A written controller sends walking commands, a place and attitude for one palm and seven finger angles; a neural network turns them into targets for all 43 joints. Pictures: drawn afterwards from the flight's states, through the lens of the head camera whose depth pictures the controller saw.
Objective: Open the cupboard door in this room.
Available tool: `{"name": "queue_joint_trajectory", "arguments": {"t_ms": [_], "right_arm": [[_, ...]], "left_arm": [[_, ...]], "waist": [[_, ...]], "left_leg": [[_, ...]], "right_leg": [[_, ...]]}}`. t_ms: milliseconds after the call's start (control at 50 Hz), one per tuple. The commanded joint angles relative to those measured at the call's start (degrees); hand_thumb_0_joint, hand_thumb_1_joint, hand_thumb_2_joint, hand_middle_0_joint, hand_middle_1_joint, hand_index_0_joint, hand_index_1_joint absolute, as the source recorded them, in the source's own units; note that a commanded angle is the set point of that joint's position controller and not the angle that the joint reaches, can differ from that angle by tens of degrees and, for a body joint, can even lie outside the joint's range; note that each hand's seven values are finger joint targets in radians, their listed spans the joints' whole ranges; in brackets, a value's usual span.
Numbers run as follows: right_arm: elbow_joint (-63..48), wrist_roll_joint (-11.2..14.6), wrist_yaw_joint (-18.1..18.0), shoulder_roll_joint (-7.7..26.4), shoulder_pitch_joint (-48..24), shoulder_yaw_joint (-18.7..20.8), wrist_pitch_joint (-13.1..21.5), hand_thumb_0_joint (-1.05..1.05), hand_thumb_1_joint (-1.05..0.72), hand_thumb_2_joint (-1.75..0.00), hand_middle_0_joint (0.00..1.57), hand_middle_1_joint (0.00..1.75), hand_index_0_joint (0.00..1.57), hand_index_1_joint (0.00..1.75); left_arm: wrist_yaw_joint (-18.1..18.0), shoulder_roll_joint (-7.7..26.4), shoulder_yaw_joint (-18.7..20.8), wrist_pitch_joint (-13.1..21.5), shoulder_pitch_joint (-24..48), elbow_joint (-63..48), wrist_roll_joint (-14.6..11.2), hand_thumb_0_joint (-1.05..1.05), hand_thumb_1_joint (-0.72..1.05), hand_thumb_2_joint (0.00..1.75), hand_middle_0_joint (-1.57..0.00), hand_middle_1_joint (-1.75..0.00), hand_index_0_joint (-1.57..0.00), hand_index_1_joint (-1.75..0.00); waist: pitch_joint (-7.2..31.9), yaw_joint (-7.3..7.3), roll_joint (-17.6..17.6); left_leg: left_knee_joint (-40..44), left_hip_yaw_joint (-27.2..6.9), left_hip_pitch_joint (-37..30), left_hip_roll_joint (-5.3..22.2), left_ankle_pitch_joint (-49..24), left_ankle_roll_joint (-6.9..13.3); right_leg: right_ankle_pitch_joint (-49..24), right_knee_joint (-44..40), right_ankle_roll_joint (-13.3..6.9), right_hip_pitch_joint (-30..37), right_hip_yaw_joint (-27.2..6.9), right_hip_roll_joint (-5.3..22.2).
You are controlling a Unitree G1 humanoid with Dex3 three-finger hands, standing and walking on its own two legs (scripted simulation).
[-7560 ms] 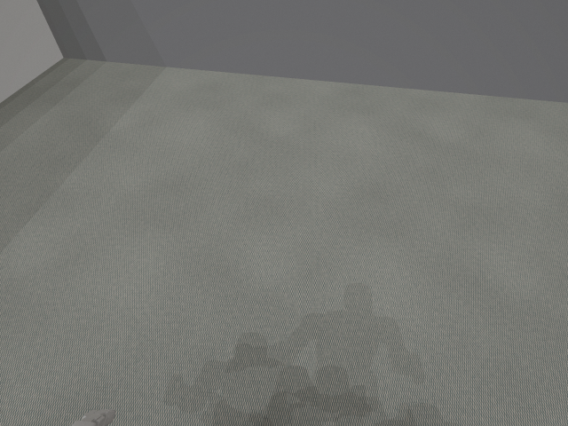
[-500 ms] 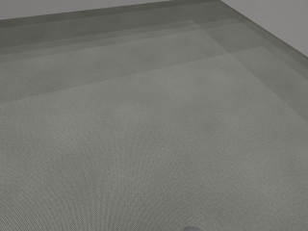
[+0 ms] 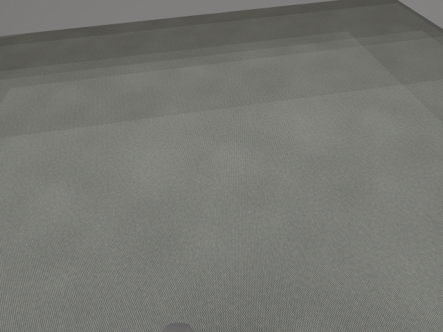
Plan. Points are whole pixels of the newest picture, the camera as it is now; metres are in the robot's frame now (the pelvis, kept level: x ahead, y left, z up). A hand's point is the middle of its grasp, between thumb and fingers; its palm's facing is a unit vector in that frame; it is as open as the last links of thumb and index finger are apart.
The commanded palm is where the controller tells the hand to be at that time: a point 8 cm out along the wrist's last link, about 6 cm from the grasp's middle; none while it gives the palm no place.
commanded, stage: turn or walk to find it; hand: left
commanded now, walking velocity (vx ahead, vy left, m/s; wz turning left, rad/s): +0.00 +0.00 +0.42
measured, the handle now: out of the picture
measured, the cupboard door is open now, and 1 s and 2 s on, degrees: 0 0 0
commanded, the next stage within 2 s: none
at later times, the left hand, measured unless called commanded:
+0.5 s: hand out of the picture +0.03 +0.24 -0.16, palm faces +0.21 -0.94 -0.26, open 7.4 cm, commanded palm none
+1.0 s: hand out of the picture -0.11 +0.24 -0.19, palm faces +0.44 -0.87 -0.23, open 7.4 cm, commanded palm none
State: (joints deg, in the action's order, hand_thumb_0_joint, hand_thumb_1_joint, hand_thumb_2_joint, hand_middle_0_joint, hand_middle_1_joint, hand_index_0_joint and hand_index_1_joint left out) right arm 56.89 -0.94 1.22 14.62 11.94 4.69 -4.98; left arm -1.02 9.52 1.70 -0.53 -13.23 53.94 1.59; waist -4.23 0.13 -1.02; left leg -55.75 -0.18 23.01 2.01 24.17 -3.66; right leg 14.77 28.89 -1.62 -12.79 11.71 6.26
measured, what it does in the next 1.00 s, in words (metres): steps on the spot, turning left: left foot, then right foot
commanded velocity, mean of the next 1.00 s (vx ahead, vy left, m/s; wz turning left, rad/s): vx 0.00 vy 0.00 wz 0.42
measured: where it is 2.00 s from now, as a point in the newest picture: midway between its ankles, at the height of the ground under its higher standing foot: outside the picture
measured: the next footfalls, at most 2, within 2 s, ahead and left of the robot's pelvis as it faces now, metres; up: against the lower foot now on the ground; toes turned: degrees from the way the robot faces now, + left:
left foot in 0.14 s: +0.01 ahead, +0.15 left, +0.00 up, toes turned +8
right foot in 0.54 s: +0.04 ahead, -0.09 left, +0.00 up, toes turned +7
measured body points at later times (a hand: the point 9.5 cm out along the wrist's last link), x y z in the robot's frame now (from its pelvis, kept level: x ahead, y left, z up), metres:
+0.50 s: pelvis -0.02 +0.02 +0.00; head +0.00 +0.02 +0.44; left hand +0.02 +0.29 -0.14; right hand +0.09 -0.20 -0.16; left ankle -0.03 +0.15 -0.74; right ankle +0.00 -0.10 -0.72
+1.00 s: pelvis -0.06 +0.03 -0.02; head -0.03 +0.06 +0.43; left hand -0.13 +0.28 -0.17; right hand +0.12 -0.17 -0.15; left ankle -0.11 +0.13 -0.74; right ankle +0.00 -0.09 -0.73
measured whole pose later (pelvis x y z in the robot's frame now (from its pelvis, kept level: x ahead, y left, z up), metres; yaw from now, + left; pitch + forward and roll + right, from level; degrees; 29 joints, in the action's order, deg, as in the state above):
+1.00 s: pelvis -0.06 +0.03 -0.02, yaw +24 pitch +0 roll +1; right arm 55.2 -0.8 1.0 12.4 9.2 3.2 -2.0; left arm -0.8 13.8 3.2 -2.9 -13.4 55.8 1.0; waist -5.2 -1.0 3.1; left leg -34.5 4.0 15.1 0.6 18.0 0.4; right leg 26.5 44.9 2.8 -19.7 9.7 9.5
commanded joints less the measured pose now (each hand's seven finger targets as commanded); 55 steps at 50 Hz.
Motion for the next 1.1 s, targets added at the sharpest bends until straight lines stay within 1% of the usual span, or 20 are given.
{"name": "queue_joint_trajectory", "arguments": {"t_ms": [0, 80, 100, 120, 140, 240, 360, 460, 500, 520, 540, 560, 620, 780, 880, 900, 940, 980, 1020, 1080], "right_arm": [[-5.64, 0.44, -0.31, 2.00, -5.23, -0.52, 2.46, 0.00, -0.90, -0.90, 0.20, 0.30, 0.20, 0.30], [-4.07, 0.38, -0.66, 3.22, 0.74, -0.56, 3.62, 0.00, -0.90, -0.90, 0.20, 0.30, 0.20, 0.30], [-4.02, 0.13, -0.66, 6.91, 2.59, 0.15, 4.22, 0.00, -0.90, -0.90, 0.20, 0.30, 0.20, 0.30], [-4.69, -0.24, -0.80, 12.03, 3.29, 1.34, 4.23, 0.00, -0.90, -0.90, 0.20, 0.30, 0.20, 0.30], [-3.90, -0.29, -1.26, 13.26, 5.20, 1.64, 3.92, 0.00, -0.90, -0.90, 0.20, 0.30, 0.20, 0.30], [-5.30, -0.23, -2.24, 8.41, -2.95, 0.06, 4.56, 0.00, -0.90, -0.90, 0.20, 0.30, 0.20, 0.30], [-4.64, -0.43, -2.10, 8.83, 0.27, 0.78, 4.19, 0.00, -0.90, -0.90, 0.20, 0.30, 0.20, 0.30], [-5.82, -0.33, -1.76, 8.58, -2.06, 1.25, 3.67, 0.00, -0.90, -0.90, 0.20, 0.30, 0.20, 0.30], [-6.56, 0.43, -1.34, 5.47, -1.58, 0.96, 3.80, 0.00, -0.90, -0.90, 0.20, 0.30, 0.20, 0.30], [-8.07, 0.56, -0.94, 1.78, -1.48, 0.23, 3.76, 0.00, -0.90, -0.90, 0.20, 0.30, 0.20, 0.30], [-8.23, -0.08, -1.22, 4.26, -3.02, 0.97, 2.81, 0.00, -0.90, -0.90, 0.20, 0.30, 0.20, 0.30], [-7.61, -0.21, -1.05, 4.86, -3.78, 1.38, 2.12, 0.00, -0.90, -0.90, 0.20, 0.30, 0.20, 0.30], [-4.65, -0.33, -0.08, 3.66, 0.68, 1.29, 1.72, 0.00, -0.90, -0.90, 0.20, 0.30, 0.20, 0.30], [-5.58, 0.20, -0.19, 1.95, -5.06, -0.22, 2.35, 0.00, -0.90, -0.90, 0.20, 0.30, 0.20, 0.30], [-4.49, 0.41, -0.61, 2.47, -0.24, -0.57, 3.46, 0.00, -0.90, -0.90, 0.20, 0.30, 0.20, 0.30], [-3.95, 0.28, -0.50, 4.15, 1.52, -0.22, 3.88, 0.00, -0.90, -0.90, 0.20, 0.30, 0.20, 0.30], [-4.26, -0.21, -0.85, 13.35, 5.11, 1.71, 4.17, 0.00, -0.90, -0.90, 0.20, 0.30, 0.20, 0.30], [-3.46, -0.44, -2.06, 11.37, 3.70, 1.30, 4.09, 0.00, -0.90, -0.90, 0.20, 0.30, 0.20, 0.30], [-4.86, -0.34, -2.27, 8.26, -1.32, 0.23, 4.44, 0.00, -0.90, -0.90, 0.20, 0.30, 0.20, 0.30], [-4.74, -0.16, -2.25, 8.18, -0.76, 0.22, 4.81, 0.00, -0.90, -0.90, 0.20, 0.30, 0.20, 0.30]], "left_arm": [[-0.74, 14.59, 3.91, 0.61, -4.16, -1.99, 0.34, 0.00, 0.90, 0.90, -0.20, -0.30, -0.20, -0.30], [-0.53, 14.22, 4.06, -0.09, -1.95, -1.39, -0.43, 0.00, 0.90, 0.90, -0.20, -0.30, -0.20, -0.30], [-0.32, 12.29, 3.77, -0.54, -2.16, -2.26, -0.97, 0.00, 0.90, 0.90, -0.20, -0.30, -0.20, -0.30], [0.18, 8.60, 2.74, -0.85, -1.06, -4.36, -1.04, 0.00, 0.90, 0.90, -0.20, -0.30, -0.20, -0.30], [-0.02, 8.81, 2.20, -1.48, 2.70, -5.64, -0.49, 0.00, 0.90, 0.90, -0.20, -0.30, -0.20, -0.30], [0.59, 8.72, 2.63, -1.53, 1.08, -2.29, -0.68, 0.00, 0.90, 0.90, -0.20, -0.30, -0.20, -0.30], [0.21, 7.56, 2.17, -1.22, 3.71, -4.04, -0.98, 0.00, 0.90, 0.90, -0.20, -0.30, -0.20, -0.30], [-0.12, 7.66, 2.22, -0.27, -1.45, -3.31, -1.19, 0.00, 0.90, 0.90, -0.20, -0.30, -0.20, -0.30], [-0.63, 11.12, 2.90, 0.73, -4.70, -2.80, -0.56, 0.00, 0.90, 0.90, -0.20, -0.30, -0.20, -0.30], [-1.05, 16.16, 3.93, 1.11, -4.86, -3.12, 0.16, 0.00, 0.90, 0.90, -0.20, -0.30, -0.20, -0.30], [-1.08, 16.69, 4.23, 1.01, -4.54, -3.85, -0.32, 0.00, 0.90, 0.90, -0.20, -0.30, -0.20, -0.30], [-1.18, 15.08, 4.07, 0.76, -1.54, -4.56, -0.36, 0.00, 0.90, 0.90, -0.20, -0.30, -0.20, -0.30], [-1.07, 10.87, 2.86, 0.90, 5.33, -6.17, -0.29, 0.00, 0.90, 0.90, -0.20, -0.30, -0.20, -0.30], [-0.85, 13.98, 3.56, 0.84, -2.76, -2.75, 0.27, 0.00, 0.90, 0.90, -0.20, -0.30, -0.20, -0.30], [-0.64, 14.95, 4.09, 0.12, -1.14, -1.95, -0.13, 0.00, 0.90, 0.90, -0.20, -0.30, -0.20, -0.30], [-0.48, 13.83, 3.89, -0.28, -1.01, -2.16, -0.63, 0.00, 0.90, 0.90, -0.20, -0.30, -0.20, -0.30], [0.01, 7.83, 2.43, -1.03, 0.69, -5.61, -0.82, 0.00, 0.90, 0.90, -0.20, -0.30, -0.20, -0.30], [-0.30, 8.75, 2.81, -2.07, 5.80, -5.30, -0.68, 0.00, 0.90, 0.90, -0.20, -0.30, -0.20, -0.30], [0.48, 8.96, 2.94, -1.62, 3.31, -3.30, -0.56, 0.00, 0.90, 0.90, -0.20, -0.30, -0.20, -0.30], [0.53, 8.41, 2.60, -1.39, 2.05, -2.50, -0.74, 0.00, 0.90, 0.90, -0.20, -0.30, -0.20, -0.30]], "waist": [[5.42, -3.47, 12.29], [8.09, 0.09, 9.90], [9.28, 1.36, 0.41], [7.04, 1.88, -15.28], [6.81, 3.93, -13.82], [4.05, -0.12, -7.09], [5.39, 1.76, -7.05], [6.77, -0.74, -7.31], [8.24, -2.15, 1.88], [6.40, -2.30, 15.90], [5.73, -3.47, 17.15], [2.79, -2.32, 14.61], [1.37, 1.63, 9.14], [4.65, -3.11, 11.75], [7.54, -0.37, 11.83], [8.38, 0.82, 6.82], [7.31, 2.85, -16.94], [4.66, 3.25, -14.36], [3.72, 0.55, -8.61], [5.62, 0.58, -6.78]], "left_leg": [[10.15, 3.67, 0.63, -0.66, 3.20, 0.49], [30.40, 5.15, -12.80, -0.69, -10.32, 1.88], [35.52, -2.94, -20.01, 5.49, -15.76, 4.32], [38.13, -18.91, -23.12, 18.43, -29.23, 9.91], [39.31, -20.87, -18.01, 21.54, -29.09, 14.76], [37.63, -10.31, -13.59, 11.98, -30.13, 12.49], [35.56, -13.32, -16.63, 11.83, -34.68, 13.63], [31.38, -15.01, -10.82, 8.91, -32.99, 11.40], [22.67, -10.70, -0.98, 3.09, -19.88, 6.37], [11.48, -2.21, 9.30, -4.96, 0.80, 2.43], [-0.01, -4.08, 8.24, -3.68, 9.06, 2.36], [-7.85, -5.54, 8.09, -2.77, 6.71, 2.64], [-13.96, -2.99, 7.67, -0.84, -2.14, 1.43], [5.79, 2.84, 2.89, -0.51, 2.57, -0.02], [25.24, 5.81, -8.78, -1.10, -6.82, 1.21], [32.24, 4.15, -15.40, 0.35, -13.58, 2.13], [37.86, -20.21, -21.44, 20.89, -37.10, 12.49], [38.98, -18.50, -14.33, 17.84, -27.48, 13.88], [38.00, -12.90, -13.44, 13.49, -27.80, 12.43], [36.73, -10.11, -16.64, 11.40, -34.35, 12.33]], "right_leg": [[-20.24, -7.84, -6.89, 7.98, -11.32, 14.54], [-18.55, 1.29, -1.53, 2.73, -5.86, 12.60], [-8.64, 9.51, 1.68, -5.54, -2.86, 8.95], [15.73, 20.62, 5.61, -19.01, -1.10, 1.82], [20.76, 28.08, 5.40, -18.67, -5.90, 1.04], [9.36, 32.37, 5.88, -16.73, -9.55, 0.09], [11.51, 21.31, 6.22, -13.66, -9.42, -2.03], [3.13, 3.06, 5.50, -1.45, -7.69, -4.34], [-4.89, -9.39, 3.47, 10.82, -14.13, 3.09], [-11.51, -12.01, -2.41, 13.96, -27.61, 16.72], [-9.57, -14.12, -7.13, 5.82, -29.62, 21.63], [-3.51, -15.40, -7.69, 0.37, -27.96, 19.25], [-5.47, -12.79, -4.47, -1.32, -14.98, 12.23], [-22.33, -7.79, -6.36, 7.71, -10.69, 13.87], [-22.38, -0.23, -2.72, 5.25, -6.62, 13.15], [-17.18, 4.84, 0.05, 0.46, -4.49, 11.47], [21.65, 24.86, 5.92, -18.83, -2.84, 0.78], [17.59, 34.14, 5.25, -19.19, -9.82, 0.90], [10.64, 35.07, 5.40, -18.45, -10.10, 0.77], [9.15, 31.63, 6.19, -17.04, -9.70, -0.32]]}}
